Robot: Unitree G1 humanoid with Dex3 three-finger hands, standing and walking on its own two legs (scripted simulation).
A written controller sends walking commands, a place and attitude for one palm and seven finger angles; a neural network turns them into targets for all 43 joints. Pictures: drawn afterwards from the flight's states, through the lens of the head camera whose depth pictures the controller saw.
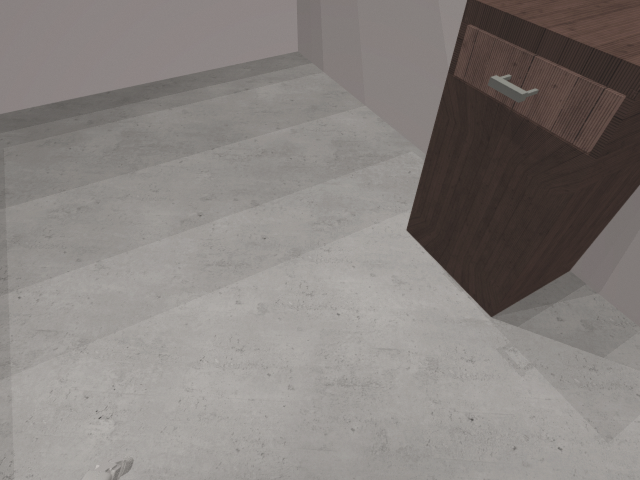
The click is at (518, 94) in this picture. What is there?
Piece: drawer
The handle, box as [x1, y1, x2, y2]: [488, 74, 538, 102]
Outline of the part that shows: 488,82 488,85 518,102 524,100 526,96 536,93 538,90 535,88 525,91 506,80 509,79 511,76 508,74 500,77 496,75 490,77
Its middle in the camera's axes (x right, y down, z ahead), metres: +0.49 -0.39 +0.98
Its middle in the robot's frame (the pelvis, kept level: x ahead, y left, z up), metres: +1.02 -0.44 +0.02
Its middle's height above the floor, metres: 0.79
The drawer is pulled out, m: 0.00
